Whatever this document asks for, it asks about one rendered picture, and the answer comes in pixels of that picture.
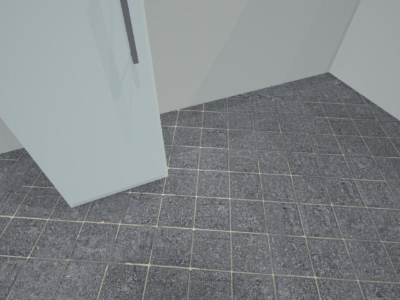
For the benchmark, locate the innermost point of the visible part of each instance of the handle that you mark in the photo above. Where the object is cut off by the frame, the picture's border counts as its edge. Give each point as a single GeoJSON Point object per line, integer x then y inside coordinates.
{"type": "Point", "coordinates": [129, 30]}

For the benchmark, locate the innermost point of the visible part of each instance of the fridge door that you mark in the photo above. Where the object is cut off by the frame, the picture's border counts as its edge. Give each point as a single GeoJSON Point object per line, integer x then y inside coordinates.
{"type": "Point", "coordinates": [71, 94]}

